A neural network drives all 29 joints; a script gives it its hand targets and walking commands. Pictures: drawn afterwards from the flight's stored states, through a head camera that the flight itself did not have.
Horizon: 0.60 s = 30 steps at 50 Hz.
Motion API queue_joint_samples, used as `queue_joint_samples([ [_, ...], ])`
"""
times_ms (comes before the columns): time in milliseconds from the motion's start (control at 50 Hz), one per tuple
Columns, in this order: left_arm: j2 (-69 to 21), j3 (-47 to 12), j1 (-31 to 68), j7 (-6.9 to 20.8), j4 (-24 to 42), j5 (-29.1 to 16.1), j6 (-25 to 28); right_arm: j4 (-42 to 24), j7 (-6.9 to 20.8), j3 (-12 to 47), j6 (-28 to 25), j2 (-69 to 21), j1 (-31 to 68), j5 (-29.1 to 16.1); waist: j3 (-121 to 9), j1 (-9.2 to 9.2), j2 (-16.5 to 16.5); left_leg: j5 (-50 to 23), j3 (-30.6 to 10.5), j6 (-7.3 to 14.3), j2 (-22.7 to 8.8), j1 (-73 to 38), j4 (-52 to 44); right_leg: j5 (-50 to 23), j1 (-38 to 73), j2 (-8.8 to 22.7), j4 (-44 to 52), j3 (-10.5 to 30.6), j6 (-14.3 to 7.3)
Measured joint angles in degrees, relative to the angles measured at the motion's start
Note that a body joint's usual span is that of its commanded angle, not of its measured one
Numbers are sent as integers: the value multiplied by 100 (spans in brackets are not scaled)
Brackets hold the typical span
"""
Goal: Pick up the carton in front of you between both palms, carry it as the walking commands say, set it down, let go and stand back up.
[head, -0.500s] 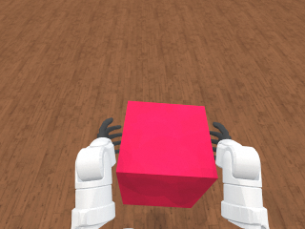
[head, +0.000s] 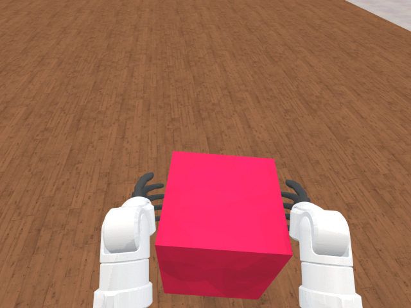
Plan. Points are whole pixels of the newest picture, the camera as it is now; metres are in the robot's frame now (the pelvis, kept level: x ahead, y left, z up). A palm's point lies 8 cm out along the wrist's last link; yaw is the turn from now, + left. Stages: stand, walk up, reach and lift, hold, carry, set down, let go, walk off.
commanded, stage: carry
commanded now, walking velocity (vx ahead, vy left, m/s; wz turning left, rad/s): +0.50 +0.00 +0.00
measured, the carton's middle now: (217, 228) +0.29 +0.00 -0.02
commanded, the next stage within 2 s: none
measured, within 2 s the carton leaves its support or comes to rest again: neither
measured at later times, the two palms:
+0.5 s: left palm (169, 119) +0.57 +0.12 +0.07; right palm (271, 117) +0.60 -0.16 +0.06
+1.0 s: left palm (166, 59) +0.92 +0.17 +0.08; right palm (243, 58) +0.92 -0.11 +0.09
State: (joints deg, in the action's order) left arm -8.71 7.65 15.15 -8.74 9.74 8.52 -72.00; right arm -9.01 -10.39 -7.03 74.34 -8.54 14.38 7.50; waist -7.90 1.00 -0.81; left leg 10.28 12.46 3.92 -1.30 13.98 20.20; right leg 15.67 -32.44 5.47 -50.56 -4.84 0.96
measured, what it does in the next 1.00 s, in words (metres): walks ahead: right foot, then left foot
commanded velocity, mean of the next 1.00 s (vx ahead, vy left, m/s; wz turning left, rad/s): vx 0.50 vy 0.00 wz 0.00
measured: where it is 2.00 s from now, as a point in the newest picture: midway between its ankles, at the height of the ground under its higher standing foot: (205, 165)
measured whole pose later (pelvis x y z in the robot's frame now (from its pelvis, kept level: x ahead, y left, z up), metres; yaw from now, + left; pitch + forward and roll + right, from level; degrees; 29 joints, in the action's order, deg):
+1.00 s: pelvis +0.63 +0.02 +0.00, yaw +1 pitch +4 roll -1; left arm -9.6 7.5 18.5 -14.2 13.1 7.0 -72.2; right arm -11.7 -14.0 -8.0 70.9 -9.7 18.5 6.0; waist -2.1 0.4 -0.9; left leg 12.8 12.7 2.2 -2.1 7.5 15.8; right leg 10.0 -35.2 6.0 -42.0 -5.8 1.2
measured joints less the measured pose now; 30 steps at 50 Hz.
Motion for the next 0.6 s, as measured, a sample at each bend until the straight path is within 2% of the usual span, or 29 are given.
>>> queue_joint_samples([
  [140,3,-34,-21,26,419,-16,123,-377,-36,68,-113,-10,34,-47,70,-42,28,416,-53,-203,41,-982,-554,-1150,-165,53,1780,-191,23],
  [220,14,-21,-65,30,319,-7,154,-242,9,97,-115,-19,66,52,-90,-37,86,1021,-121,-430,-43,-1475,-373,-1178,309,-111,2400,-502,-90],
  [240,10,-12,-46,36,260,-1,155,-209,14,85,-107,-20,74,72,-115,-29,109,1280,-159,-498,-101,-1523,-111,-1089,527,-173,2578,-626,-132],
  [260,1,-33,-16,33,140,8,195,-171,11,53,-120,-4,81,87,-130,-37,214,1588,-194,-550,-244,-1452,363,-1283,634,-256,2558,-716,-298],
  [280,-12,-86,28,-7,-57,26,264,-116,-19,18,-175,22,68,87,-130,-64,335,1613,-271,-554,-419,-1177,1127,-1185,621,-310,2302,-806,-431],
  [300,-25,-140,75,-91,-259,36,312,-58,-71,-4,-225,43,47,77,-106,-106,354,1607,-475,-555,-439,-779,2050,-968,631,-311,2111,-842,-505],
  [340,-34,-187,115,-284,-523,3,310,91,-196,-39,-280,27,57,55,11,-126,281,1604,-800,-473,-301,99,3654,-653,823,-270,2114,-849,-526],
  [360,-28,-171,100,-168,-568,-29,283,163,-272,-61,-312,-15,74,37,73,-127,247,1497,-848,-427,-268,486,4099,-628,962,-256,2229,-844,-470],
  [380,-20,-163,57,-200,-591,-43,278,207,-316,-39,-315,-29,84,27,132,-129,230,1328,-859,-400,-276,820,4279,-611,1111,-260,2370,-841,-447],
  [420,-4,-152,-12,-333,-490,-158,234,257,-312,3,-321,-22,94,2,258,-151,192,1000,-837,-398,-338,1338,4102,-578,1423,-274,2669,-820,-435],
  [480,0,-139,-25,-492,-257,-284,177,176,-327,36,-377,-25,106,-61,401,-194,158,587,-784,-464,-451,1850,3285,-505,1873,-295,3062,-784,-390],
  [600,-46,-116,154,-529,225,-316,163,-358,-326,31,-394,-50,198,-70,486,-173,181,-473,-553,-473,-462,2012,1371,-49,2734,-296,3425,-758,-154],
])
